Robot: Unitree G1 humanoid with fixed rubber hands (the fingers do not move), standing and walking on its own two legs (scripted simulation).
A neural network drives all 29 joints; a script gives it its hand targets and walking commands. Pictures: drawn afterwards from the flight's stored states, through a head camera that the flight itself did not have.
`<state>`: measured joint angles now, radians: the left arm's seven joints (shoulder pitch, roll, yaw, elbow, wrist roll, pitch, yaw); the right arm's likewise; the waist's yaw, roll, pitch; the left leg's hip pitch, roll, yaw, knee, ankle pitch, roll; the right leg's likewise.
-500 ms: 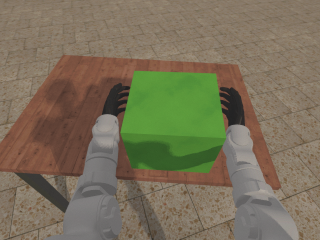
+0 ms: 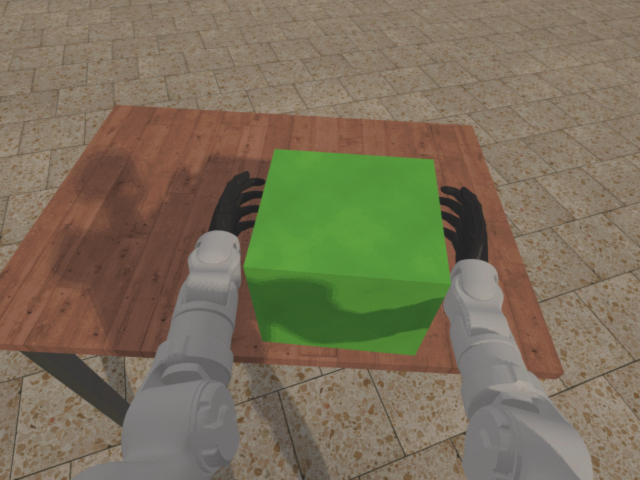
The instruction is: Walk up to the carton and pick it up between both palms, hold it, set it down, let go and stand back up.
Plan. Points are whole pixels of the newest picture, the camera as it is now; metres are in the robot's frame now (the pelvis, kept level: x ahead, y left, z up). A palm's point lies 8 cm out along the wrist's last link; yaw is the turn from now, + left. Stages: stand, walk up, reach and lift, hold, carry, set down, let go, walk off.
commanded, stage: set down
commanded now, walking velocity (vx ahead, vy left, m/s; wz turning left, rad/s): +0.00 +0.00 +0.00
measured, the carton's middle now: (345, 253) +0.40 -0.04 +0.03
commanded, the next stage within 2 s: none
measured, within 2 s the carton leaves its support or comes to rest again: rests again in 1.32 s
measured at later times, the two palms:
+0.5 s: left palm (237, 229) +0.43 +0.11 +0.06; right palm (467, 254) +0.37 -0.20 +0.06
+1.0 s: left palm (240, 243) +0.42 +0.11 +0.03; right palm (462, 266) +0.37 -0.20 +0.04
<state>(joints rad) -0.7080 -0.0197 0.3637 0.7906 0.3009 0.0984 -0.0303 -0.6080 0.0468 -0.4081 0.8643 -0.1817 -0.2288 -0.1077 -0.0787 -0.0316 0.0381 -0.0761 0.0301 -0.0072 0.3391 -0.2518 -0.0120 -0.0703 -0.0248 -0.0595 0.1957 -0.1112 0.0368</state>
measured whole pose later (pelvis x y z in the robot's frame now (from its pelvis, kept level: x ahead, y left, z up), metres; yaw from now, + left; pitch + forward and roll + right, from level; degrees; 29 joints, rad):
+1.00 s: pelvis +0.00 -0.01 +0.00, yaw +0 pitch +11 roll -2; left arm -0.81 0.05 0.40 1.16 0.29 -0.23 0.00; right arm -0.65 0.06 -0.52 1.00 -0.30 -0.40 -0.12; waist -0.10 0.01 -0.06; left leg -0.32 0.03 -0.01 0.35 -0.22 -0.01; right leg -0.31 -0.03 -0.07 0.21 -0.09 0.03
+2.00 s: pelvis -0.01 -0.01 +0.00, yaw +0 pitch +13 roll -1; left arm -0.87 0.02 0.56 1.18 0.42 -0.31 -0.04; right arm -0.69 0.10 -0.70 0.97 -0.44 -0.46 -0.09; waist -0.09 0.00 -0.03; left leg -0.38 0.03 -0.01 0.35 -0.20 -0.01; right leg -0.39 -0.03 -0.07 0.24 -0.08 0.03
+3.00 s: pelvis -0.02 +0.00 -0.03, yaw -3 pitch +22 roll -2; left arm -1.09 0.24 -0.02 1.73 -0.19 -0.45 0.02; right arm -0.93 -0.18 -0.05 1.52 0.22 -0.49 -0.13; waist -0.08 0.06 -0.22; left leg -0.71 0.05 0.02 0.67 -0.33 -0.03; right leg -0.72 -0.02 -0.03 0.53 -0.19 0.04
